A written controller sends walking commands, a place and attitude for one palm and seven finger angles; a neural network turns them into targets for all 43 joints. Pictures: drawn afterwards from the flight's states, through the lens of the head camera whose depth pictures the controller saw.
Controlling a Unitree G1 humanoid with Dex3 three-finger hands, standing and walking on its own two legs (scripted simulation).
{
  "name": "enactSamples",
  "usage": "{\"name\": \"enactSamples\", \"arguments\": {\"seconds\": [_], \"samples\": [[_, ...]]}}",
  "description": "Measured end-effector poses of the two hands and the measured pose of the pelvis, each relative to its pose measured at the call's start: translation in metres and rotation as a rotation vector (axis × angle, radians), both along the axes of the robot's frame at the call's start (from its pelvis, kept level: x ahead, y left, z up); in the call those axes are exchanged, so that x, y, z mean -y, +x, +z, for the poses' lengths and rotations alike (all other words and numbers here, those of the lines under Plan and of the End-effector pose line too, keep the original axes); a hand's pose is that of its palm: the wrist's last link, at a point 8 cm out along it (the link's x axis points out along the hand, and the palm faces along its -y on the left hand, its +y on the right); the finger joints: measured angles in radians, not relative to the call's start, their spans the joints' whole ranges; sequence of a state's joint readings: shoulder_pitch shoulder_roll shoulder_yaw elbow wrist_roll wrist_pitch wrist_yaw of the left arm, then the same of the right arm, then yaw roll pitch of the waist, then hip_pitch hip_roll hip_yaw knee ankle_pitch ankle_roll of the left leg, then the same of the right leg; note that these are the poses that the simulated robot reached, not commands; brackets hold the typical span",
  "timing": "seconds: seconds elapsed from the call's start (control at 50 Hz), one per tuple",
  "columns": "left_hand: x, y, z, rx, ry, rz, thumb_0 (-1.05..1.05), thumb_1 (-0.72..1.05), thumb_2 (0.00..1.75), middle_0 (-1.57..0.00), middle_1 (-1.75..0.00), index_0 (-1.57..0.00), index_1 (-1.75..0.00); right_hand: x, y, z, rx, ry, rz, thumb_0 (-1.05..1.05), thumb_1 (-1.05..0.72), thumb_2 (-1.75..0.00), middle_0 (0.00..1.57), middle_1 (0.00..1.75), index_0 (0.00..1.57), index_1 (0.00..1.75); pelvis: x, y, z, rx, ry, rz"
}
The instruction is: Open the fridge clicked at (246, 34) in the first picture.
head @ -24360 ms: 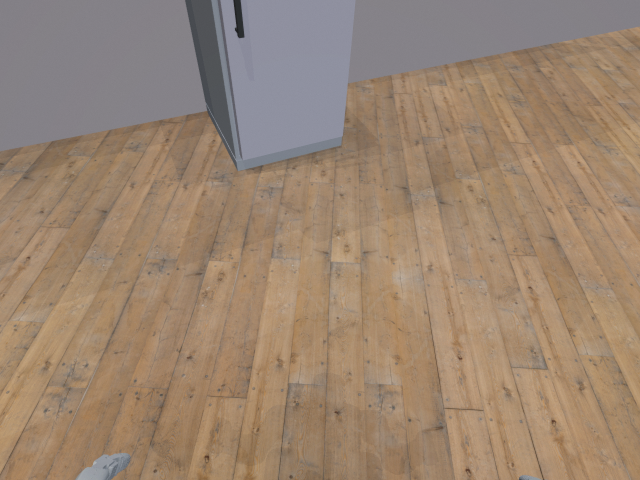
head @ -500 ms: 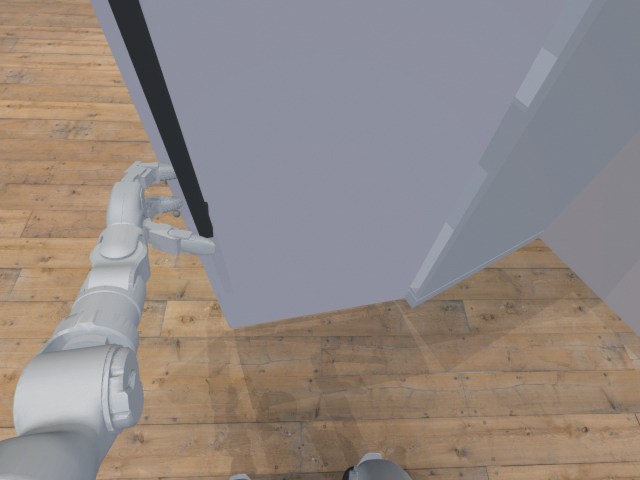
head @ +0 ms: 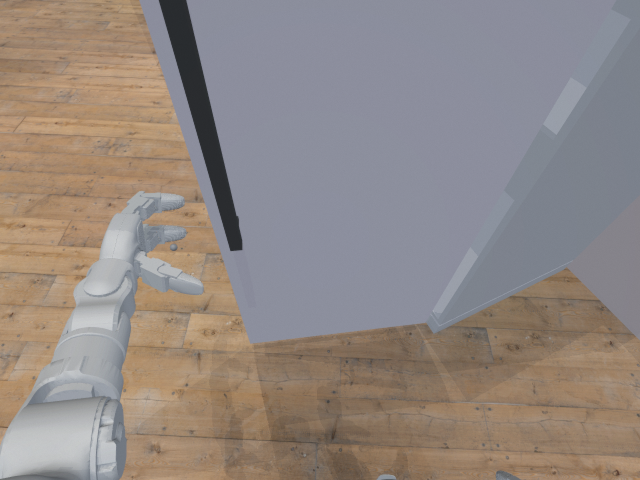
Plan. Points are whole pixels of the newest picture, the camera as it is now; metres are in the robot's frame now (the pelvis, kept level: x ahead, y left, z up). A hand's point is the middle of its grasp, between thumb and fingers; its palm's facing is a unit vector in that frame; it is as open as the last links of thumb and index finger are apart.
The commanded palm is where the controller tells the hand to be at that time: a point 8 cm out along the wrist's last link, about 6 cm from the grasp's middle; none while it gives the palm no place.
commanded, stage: slip the hand off the handle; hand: left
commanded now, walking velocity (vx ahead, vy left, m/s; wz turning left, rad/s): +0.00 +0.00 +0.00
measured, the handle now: (212, 141) +0.51 +0.15 +0.13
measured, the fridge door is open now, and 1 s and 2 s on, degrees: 72 72 72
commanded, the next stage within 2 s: draw the hand back to the body in 0.54 s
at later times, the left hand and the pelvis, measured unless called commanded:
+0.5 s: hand (175, 312) +0.31 +0.18 +0.03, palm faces +0.05 -0.99 -0.15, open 14.7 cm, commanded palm +0.28 +0.22 +0.05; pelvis -0.01 +0.00 +0.00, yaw +1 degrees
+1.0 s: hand (153, 338) +0.27 +0.18 +0.07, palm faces +0.20 -0.98 -0.04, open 14.7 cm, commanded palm +0.23 +0.24 +0.10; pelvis -0.01 -0.02 +0.00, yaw +2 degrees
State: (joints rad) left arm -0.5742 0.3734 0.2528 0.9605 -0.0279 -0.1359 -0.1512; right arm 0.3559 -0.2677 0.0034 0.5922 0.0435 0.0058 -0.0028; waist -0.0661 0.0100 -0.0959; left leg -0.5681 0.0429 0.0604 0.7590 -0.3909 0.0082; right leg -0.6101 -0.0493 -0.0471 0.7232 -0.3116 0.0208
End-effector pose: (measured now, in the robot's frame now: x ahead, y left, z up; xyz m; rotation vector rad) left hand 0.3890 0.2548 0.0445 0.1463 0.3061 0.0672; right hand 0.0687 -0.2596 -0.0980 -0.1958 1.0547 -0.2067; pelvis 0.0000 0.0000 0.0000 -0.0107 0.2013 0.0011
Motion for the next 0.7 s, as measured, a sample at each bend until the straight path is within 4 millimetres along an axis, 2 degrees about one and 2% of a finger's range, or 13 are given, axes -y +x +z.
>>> {"name": "enactSamples", "arguments": {"seconds": [0.16,0.36,0.46,0.58,0.68,0.7], "samples": [[0.013,-0.034,-0.011,0.012,-0.020,-0.016,-0.01,-0.54,0.20,-0.25,-1.15,-0.25,-1.15,-0.009,0.009,0.003,0.043,0.004,0.025,0.01,-0.90,-0.90,0.20,0.30,0.20,0.30,-0.006,-0.002,0.001,0.031,-0.005,0.007],[0.020,-0.065,-0.002,0.041,-0.006,0.003,-0.01,-0.54,0.20,-0.25,-1.15,-0.25,-1.15,-0.018,0.043,0.016,0.192,0.015,0.072,0.01,-0.90,-0.90,0.20,0.30,0.20,0.30,-0.006,-0.007,0.002,0.074,-0.001,0.007],[0.021,-0.089,0.000,0.029,-0.005,0.009,-0.01,-0.54,0.20,-0.25,-1.15,-0.25,-1.15,-0.021,0.060,0.023,0.258,0.023,0.105,0.01,-0.90,-0.90,0.20,0.30,0.20,0.30,-0.004,-0.008,0.004,0.093,0.001,0.013],[0.031,-0.114,-0.003,0.024,-0.006,0.002,-0.01,-0.54,0.20,-0.25,-1.15,-0.25,-1.15,-0.023,0.076,0.028,0.314,0.021,0.149,0.01,-0.90,-0.90,0.20,0.30,0.20,0.30,0.001,-0.011,0.004,0.112,0.004,0.026],[0.037,-0.119,-0.004,0.018,0.014,0.006,-0.01,-0.55,0.20,-0.25,-1.15,-0.25,-1.15,-0.023,0.083,0.029,0.333,0.012,0.173,0.01,-0.90,-0.90,0.20,0.30,0.20,0.30,0.006,-0.014,0.003,0.121,0.006,0.036],[0.037,-0.118,-0.001,0.051,-0.034,0.034,-0.01,-0.55,0.20,-0.25,-1.15,-0.25,-1.15,-0.023,0.083,0.029,0.337,0.007,0.175,0.01,-0.90,-0.90,0.20,0.30,0.20,0.30,0.007,-0.015,0.002,0.122,0.006,0.037]]}}
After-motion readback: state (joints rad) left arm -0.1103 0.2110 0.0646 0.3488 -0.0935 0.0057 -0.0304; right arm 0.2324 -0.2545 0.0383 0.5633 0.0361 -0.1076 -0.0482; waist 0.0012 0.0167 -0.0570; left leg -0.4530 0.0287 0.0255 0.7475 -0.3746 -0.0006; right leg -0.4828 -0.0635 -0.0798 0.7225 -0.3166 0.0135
